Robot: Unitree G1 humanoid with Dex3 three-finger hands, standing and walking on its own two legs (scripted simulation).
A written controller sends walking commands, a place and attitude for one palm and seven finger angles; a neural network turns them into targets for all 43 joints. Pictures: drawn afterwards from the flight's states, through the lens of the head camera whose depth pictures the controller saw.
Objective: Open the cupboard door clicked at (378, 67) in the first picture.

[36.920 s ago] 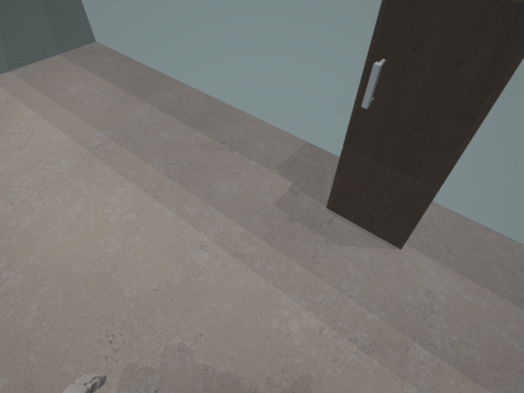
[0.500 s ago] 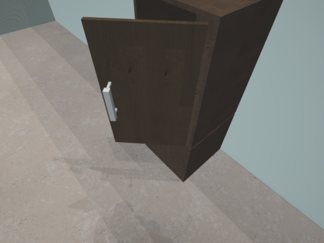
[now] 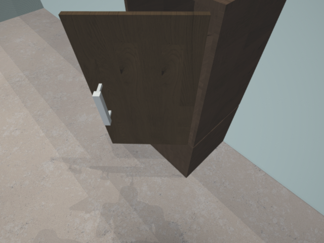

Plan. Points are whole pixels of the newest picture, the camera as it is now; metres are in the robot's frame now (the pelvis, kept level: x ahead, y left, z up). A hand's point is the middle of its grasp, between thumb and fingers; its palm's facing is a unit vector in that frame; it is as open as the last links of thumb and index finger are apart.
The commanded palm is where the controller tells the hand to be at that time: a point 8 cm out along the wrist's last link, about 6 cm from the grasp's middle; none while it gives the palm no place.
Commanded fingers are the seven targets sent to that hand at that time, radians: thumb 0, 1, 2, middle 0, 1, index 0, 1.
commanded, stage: come to a stop and stand still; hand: left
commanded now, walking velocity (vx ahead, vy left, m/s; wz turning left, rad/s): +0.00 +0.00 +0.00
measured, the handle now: (104, 105) +0.53 +0.22 -0.03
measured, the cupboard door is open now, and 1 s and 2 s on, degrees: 45 45 45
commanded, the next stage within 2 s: look again from close up in 0.98 s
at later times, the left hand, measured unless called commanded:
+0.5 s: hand out of the picture +0.00 +0.18 -0.15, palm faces +0.00 -0.96 -0.27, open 7.3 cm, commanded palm none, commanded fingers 0.00 0.90 0.90 -0.20 -0.30 -0.20 -0.30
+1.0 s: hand out of the picture -0.01 +0.14 -0.16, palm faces +0.01 -0.97 -0.24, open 7.3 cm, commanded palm none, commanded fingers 0.00 0.90 0.90 -0.20 -0.30 -0.20 -0.30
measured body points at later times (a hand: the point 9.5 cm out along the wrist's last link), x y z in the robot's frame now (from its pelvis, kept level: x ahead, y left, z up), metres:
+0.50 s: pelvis -0.02 -0.01 +0.01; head -0.02 -0.04 +0.46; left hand +0.00 +0.23 -0.13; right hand -0.01 -0.23 -0.16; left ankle -0.07 +0.10 -0.73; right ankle +0.01 -0.10 -0.73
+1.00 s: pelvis -0.02 -0.04 +0.01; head +0.00 -0.06 +0.46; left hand -0.01 +0.20 -0.14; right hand -0.06 -0.24 -0.16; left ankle -0.07 +0.10 -0.73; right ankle +0.01 -0.10 -0.73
